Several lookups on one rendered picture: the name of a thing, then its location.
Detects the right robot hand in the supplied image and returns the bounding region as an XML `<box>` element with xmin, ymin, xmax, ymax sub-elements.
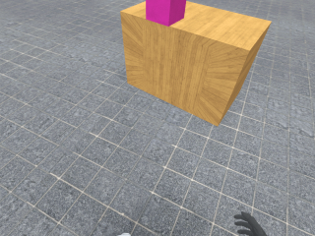
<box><xmin>234</xmin><ymin>211</ymin><xmax>267</xmax><ymax>236</ymax></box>

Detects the pedestal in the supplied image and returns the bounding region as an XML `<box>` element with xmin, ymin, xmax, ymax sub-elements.
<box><xmin>120</xmin><ymin>1</ymin><xmax>272</xmax><ymax>126</ymax></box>

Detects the carton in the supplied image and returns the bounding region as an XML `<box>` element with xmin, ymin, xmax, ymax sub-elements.
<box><xmin>146</xmin><ymin>0</ymin><xmax>186</xmax><ymax>27</ymax></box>

